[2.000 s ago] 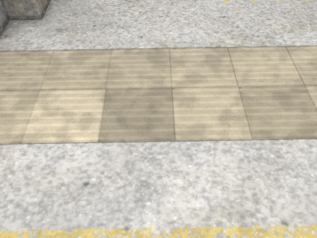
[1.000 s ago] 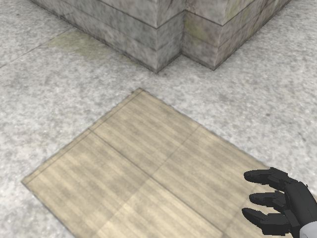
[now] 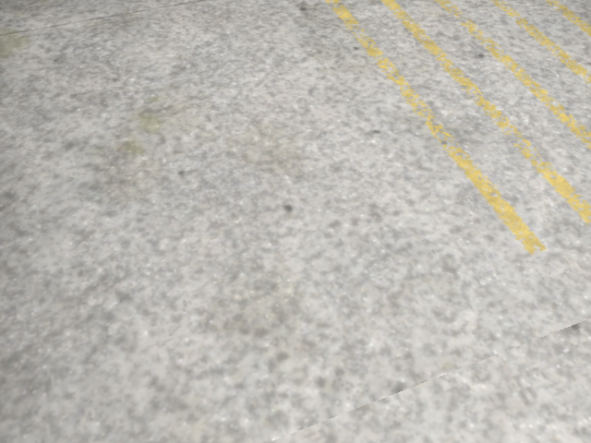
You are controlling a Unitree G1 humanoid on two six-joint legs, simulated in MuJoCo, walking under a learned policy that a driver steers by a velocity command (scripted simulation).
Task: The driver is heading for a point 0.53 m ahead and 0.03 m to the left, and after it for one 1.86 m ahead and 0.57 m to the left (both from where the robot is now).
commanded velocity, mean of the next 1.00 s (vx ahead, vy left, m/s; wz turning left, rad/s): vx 0.54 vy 0.00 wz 0.14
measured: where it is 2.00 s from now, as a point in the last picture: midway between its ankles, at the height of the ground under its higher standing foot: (352, 334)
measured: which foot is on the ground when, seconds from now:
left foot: down 0.00-0.30, up 0.32-0.72, down 0.74-1.00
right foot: up 0.00-0.30, down 0.32-0.72, up 0.74-1.00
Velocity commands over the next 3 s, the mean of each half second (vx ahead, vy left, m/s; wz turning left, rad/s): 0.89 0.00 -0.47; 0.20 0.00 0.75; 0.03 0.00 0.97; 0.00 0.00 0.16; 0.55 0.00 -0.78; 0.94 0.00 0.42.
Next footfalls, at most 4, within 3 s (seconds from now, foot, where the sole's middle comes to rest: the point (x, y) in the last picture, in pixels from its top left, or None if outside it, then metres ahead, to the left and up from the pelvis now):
0.32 right None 0.46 -0.10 -0.76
0.74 left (315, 320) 0.78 -0.02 -0.76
1.22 right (381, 286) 0.88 -0.20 -0.76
1.66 left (307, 356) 0.68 0.00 -0.76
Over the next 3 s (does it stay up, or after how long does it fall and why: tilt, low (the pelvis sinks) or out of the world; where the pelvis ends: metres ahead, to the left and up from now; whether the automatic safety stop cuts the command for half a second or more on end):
stays up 1.37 0.11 0.00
